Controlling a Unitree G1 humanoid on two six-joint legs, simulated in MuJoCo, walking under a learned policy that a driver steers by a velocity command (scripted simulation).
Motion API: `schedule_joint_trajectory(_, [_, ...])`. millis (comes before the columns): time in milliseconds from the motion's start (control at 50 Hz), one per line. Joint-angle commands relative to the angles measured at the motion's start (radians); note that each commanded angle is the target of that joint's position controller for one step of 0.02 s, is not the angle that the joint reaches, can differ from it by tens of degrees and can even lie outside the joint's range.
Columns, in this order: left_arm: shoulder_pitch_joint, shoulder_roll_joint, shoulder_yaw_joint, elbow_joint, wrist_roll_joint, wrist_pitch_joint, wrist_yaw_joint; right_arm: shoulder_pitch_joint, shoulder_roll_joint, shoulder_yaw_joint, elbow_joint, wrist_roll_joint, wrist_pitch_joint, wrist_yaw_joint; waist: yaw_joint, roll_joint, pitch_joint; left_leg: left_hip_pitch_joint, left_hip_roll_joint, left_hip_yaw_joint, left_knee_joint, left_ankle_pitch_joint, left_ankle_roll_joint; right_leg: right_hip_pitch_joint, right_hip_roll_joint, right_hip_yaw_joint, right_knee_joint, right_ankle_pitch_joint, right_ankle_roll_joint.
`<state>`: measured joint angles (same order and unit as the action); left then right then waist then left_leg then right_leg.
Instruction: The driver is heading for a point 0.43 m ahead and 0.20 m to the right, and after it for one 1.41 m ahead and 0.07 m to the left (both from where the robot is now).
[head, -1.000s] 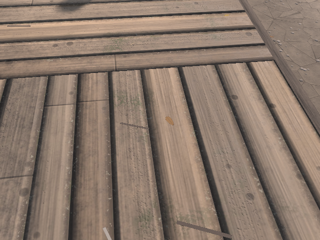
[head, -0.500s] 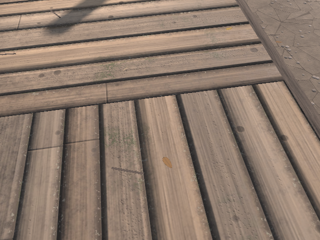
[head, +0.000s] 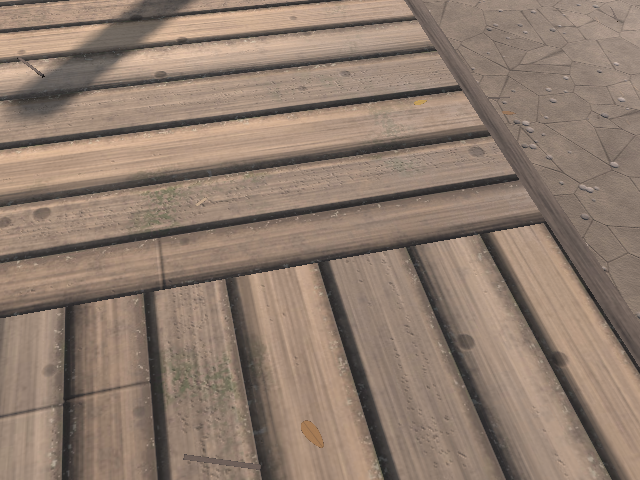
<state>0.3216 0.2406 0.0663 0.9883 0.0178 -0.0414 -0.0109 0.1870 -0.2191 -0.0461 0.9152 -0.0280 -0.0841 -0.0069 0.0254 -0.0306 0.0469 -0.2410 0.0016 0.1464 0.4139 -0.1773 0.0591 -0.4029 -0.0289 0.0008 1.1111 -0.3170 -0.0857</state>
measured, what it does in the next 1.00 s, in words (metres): walks ahead: right foot, then left foot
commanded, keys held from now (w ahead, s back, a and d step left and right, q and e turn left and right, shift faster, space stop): w+e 0.44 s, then q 0.56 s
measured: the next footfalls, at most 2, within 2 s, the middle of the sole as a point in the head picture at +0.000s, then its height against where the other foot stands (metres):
right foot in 0.38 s outside the picture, level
left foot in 0.88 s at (345, 464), level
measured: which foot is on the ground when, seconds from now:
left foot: down 0.00-0.36, up 0.38-0.86, down 0.88-1.00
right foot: up 0.00-0.36, down 0.38-0.90, up 0.92-1.00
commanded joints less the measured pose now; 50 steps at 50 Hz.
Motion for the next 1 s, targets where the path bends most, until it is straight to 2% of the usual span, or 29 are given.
schedule_joint_trajectory(20, [0.026,0.014,0.01,-0.049,0.01,0.022,-0.018,0.098,-0.071,-0.014,-0.002,0.014,-0.029,-0.007,-0.005,0.114,-0.019,0.117,0.269,-0.2,-0.258,0.127,0.064,-0.165,-0.065,0.029,0.037,0.081,0.014])
schedule_joint_trajectory(80, [-0.071,0.01,0.008,-0.09,0.013,0.035,-0.03,0.142,-0.082,-0.018,0.016,0.013,-0.04,-0.009,-0.007,0.106,0.008,0.136,0.261,-0.105,-0.275,0.204,0.071,-0.259,-0.081,0.01,-0.009,0.18,0.029])
schedule_joint_trajectory(160, [-0.225,0.0,-0.007,-0.153,0.011,0.031,-0.045,0.17,-0.083,-0.015,0.031,0.009,-0.039,-0.011,-0.027,0.101,0.049,0.144,0.232,0.005,-0.278,0.282,0.069,-0.256,-0.067,-0.041,-0.251,0.306,0.036])
schedule_joint_trajectory(200, [-0.294,-0.003,-0.016,-0.183,0.014,0.03,-0.051,0.198,-0.103,-0.019,0.04,0.009,-0.037,-0.015,-0.044,0.1,0.057,0.175,0.246,0.039,-0.276,0.327,0.069,-0.223,-0.055,-0.085,-0.357,0.326,0.021])
schedule_joint_trajectory(260, [-0.344,0.014,-0.016,-0.213,0.019,0.029,-0.056,0.244,-0.123,-0.026,0.058,0.007,-0.024,-0.023,-0.054,0.098,0.062,0.279,0.276,0.077,-0.226,0.446,0.064,-0.205,-0.033,-0.125,-0.439,0.263,-0.017])
schedule_joint_trajectory(320, [-0.278,0.042,-0.003,-0.205,0.023,0.03,-0.047,0.239,-0.159,-0.036,0.06,0.003,-0.002,-0.03,-0.013,0.129,0.008,0.355,0.285,0.124,-0.037,0.846,0.05,-0.084,0.051,-0.175,-0.471,0.113,-0.076])
schedule_joint_trajectory(340, [-0.199,0.058,0.007,-0.184,0.022,0.027,-0.041,0.235,-0.175,-0.041,0.057,0.002,0.009,-0.03,0.019,0.132,-0.038,0.361,0.284,0.131,0.099,0.924,0.049,-0.002,0.089,-0.183,-0.491,0.066,-0.099])
schedule_joint_trajectory(360, [-0.077,0.079,0.022,-0.149,0.024,0.018,-0.033,0.228,-0.186,-0.044,0.049,0.005,0.021,-0.026,0.07,0.115,-0.108,0.309,0.278,0.139,0.295,0.866,0.037,0.154,0.122,-0.173,-0.555,0.074,-0.128])
schedule_joint_trajectory(380, [0.076,0.151,0.051,-0.106,0.037,0.011,-0.018,0.217,-0.176,-0.041,0.025,0.006,0.023,-0.021,0.139,0.034,-0.198,0.121,0.251,0.144,0.584,0.606,0.002,0.396,0.04,-0.019,-0.629,0.021,-0.176])
schedule_joint_trajectory(400, [0.052,0.271,0.078,-0.123,0.034,0.014,-0.005,0.249,-0.048,-0.017,-0.048,0.014,0.017,0.001,0.057,-0.209,-0.26,-0.344,0.056,0.107,0.953,-0.328,-0.062,0.692,-0.27,0.506,-0.693,0.016,-0.322])
schedule_joint_trajectory(420, [0.091,0.279,0.079,-0.135,0.005,0.029,-0.002,0.119,-0.136,-0.034,-0.091,0.011,0.003,0.007,0.105,-0.074,-0.3,-0.476,-0.008,-0.132,1.053,-0.359,-0.066,0.704,-0.314,0.744,-0.829,0.025,-0.353])
schedule_joint_trajectory(440, [0.036,0.247,0.07,-0.125,0.0,0.033,0.008,0.047,-0.126,-0.03,-0.115,0.02,-0.011,0.012,0.078,-0.022,-0.156,-0.548,0.059,-0.169,1.014,-0.24,-0.052,0.611,-0.297,0.572,-0.844,0.093,-0.319])
schedule_joint_trajectory(460, [-0.026,0.174,0.051,-0.128,-0.005,0.025,0.012,0.086,-0.114,-0.023,-0.09,0.028,-0.02,0.007,0.026,0.041,-0.074,-0.484,0.098,-0.156,0.915,-0.158,-0.047,0.47,-0.271,0.437,-0.847,0.322,-0.271])
schedule_joint_trajectory(480, [-0.08,0.125,0.036,-0.136,-0.006,0.012,0.015,0.122,-0.105,-0.023,-0.058,0.018,-0.011,0.001,-0.019,0.077,-0.043,-0.393,0.117,-0.154,0.848,-0.145,-0.05,0.371,-0.225,0.32,-0.841,0.565,-0.229])
schedule_joint_trajectory(500, [-0.112,0.085,0.021,-0.139,-0.008,-0.003,0.014,0.167,-0.093,-0.02,-0.039,0.002,0.012,-0.002,-0.052,0.069,-0.058,-0.301,0.119,-0.154,0.821,-0.154,-0.056,0.307,-0.194,0.222,-0.834,0.749,-0.208])
schedule_joint_trajectory(520, [-0.112,0.064,0.008,-0.133,-0.009,-0.019,0.009,0.2,-0.079,-0.018,-0.022,-0.005,0.034,-0.002,-0.069,0.059,-0.075,-0.233,0.114,-0.154,0.783,-0.161,-0.059,0.266,-0.181,0.164,-0.835,0.857,-0.186])
schedule_joint_trajectory(580, [-0.056,0.097,0.005,-0.092,-0.002,-0.042,0.009,0.206,-0.06,-0.017,-0.004,0.006,0.061,0.01,-0.078,0.015,-0.067,-0.208,0.078,-0.14,0.677,-0.088,-0.055,0.252,-0.145,0.046,-0.847,1.028,-0.13])
schedule_joint_trajectory(660, [-0.066,0.088,-0.011,-0.085,0.0,-0.036,0.023,0.112,-0.06,-0.011,-0.014,0.016,0.068,0.014,-0.051,-0.045,-0.042,-0.224,0.044,-0.132,0.476,0.058,-0.041,0.288,-0.107,-0.075,-0.853,0.996,-0.037])
schedule_joint_trajectory(700, [-0.054,0.09,-0.015,-0.078,-0.004,-0.031,0.036,0.046,-0.059,-0.006,-0.035,0.014,0.068,0.013,-0.024,-0.055,-0.037,-0.23,0.038,-0.104,0.384,0.105,-0.035,0.333,-0.12,-0.098,-0.841,0.996,-0.03])
schedule_joint_trajectory(760, [-0.018,0.099,-0.012,-0.06,-0.005,-0.017,0.055,0.022,-0.062,-0.003,-0.05,0.006,0.069,0.012,-0.005,-0.053,-0.044,-0.231,0.021,-0.074,0.308,0.069,-0.018,0.419,-0.155,-0.105,-0.783,1.014,-0.042])
schedule_joint_trajectory(840, [-0.043,0.126,0.003,-0.064,-0.005,0.005,0.071,0.108,-0.08,-0.016,-0.038,0.0,0.069,0.006,-0.038,-0.062,-0.05,-0.16,-0.032,-0.045,0.223,-0.088,0.041,0.449,-0.191,-0.099,-0.591,1.122,-0.059])
schedule_joint_trajectory(860, [-0.06,0.134,0.007,-0.072,-0.005,0.009,0.072,0.16,-0.083,-0.021,-0.028,-0.001,0.064,0.003,-0.067,-0.053,-0.067,-0.103,-0.04,-0.052,0.161,-0.067,0.065,0.43,-0.183,-0.108,-0.488,1.094,-0.05])
schedule_joint_trajectory(880, [-0.091,0.151,0.015,-0.086,-0.007,0.013,0.072,0.244,-0.103,-0.029,-0.017,-0.003,0.054,0.0,-0.13,-0.001,-0.1,0.025,-0.004,-0.115,0.047,0.183,0.107,0.343,-0.144,-0.147,-0.293,0.964,-0.014])
schedule_joint_trajectory(900, [-0.096,0.119,0.01,-0.134,-0.006,0.012,0.064,0.292,-0.218,-0.059,-0.024,-0.005,0.047,-0.008,-0.135,0.178,-0.158,0.198,0.212,-0.405,0.035,0.788,0.205,0.122,-0.004,-0.186,0.028,0.384,0.041])
schedule_joint_trajectory(920, [-0.052,0.054,-0.005,-0.167,-0.012,0.027,0.051,0.26,-0.259,-0.071,-0.029,0.026,0.065,-0.01,-0.076,0.321,-0.263,0.285,0.38,-0.68,-0.009,1.033,0.396,-0.075,0.164,-0.052,0.233,-0.308,0.073])
schedule_joint_trajectory(940, [-0.044,0.057,-0.012,-0.141,0.01,0.039,0.047,0.208,-0.234,-0.069,-0.048,0.045,0.074,-0.002,-0.061,0.144,-0.221,0.193,0.375,-0.609,-0.038,0.807,0.388,-0.08,0.069,0.053,0.252,-0.294,0.077])
schedule_joint_trajectory(960, [-0.092,0.072,-0.006,-0.148,0.004,0.042,0.045,0.129,-0.183,-0.059,-0.07,0.032,0.085,-0.005,-0.051,0.078,-0.1,0.08,0.315,-0.546,-0.073,0.581,0.353,-0.119,0.049,0.052,0.231,-0.233,0.085])
schedule_joint_trajectory(980, [-0.118,0.092,0.002,-0.153,-0.001,0.041,0.048,0.081,-0.146,-0.047,-0.08,0.021,0.098,-0.01,-0.026,0.019,-0.033,0.001,0.249,-0.489,-0.111,0.397,0.289,-0.122,0.026,0.045,0.144,-0.175,0.092])
schedule_joint_trajectory(1000, [-0.131,0.102,0.005,-0.165,0.009,0.047,0.049,0.055,-0.135,-0.043,-0.09,0.022,0.103,-0.015,-0.015,0.041,-0.016,-0.035,0.197,-0.449,-0.126,0.318,0.247,-0.109,0.013,0.041,0.07,-0.13,0.103])
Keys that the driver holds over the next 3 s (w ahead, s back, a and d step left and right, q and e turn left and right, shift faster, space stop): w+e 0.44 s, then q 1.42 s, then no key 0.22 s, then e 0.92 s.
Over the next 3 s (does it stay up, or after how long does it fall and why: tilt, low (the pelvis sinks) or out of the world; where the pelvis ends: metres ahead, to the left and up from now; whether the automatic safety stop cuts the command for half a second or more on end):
stays up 0.37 -0.11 0.00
